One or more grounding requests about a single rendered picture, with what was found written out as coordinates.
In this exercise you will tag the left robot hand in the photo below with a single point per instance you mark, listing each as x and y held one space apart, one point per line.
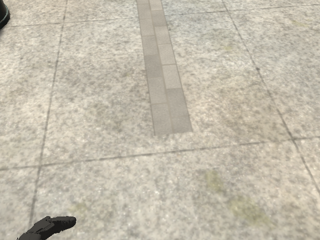
48 226

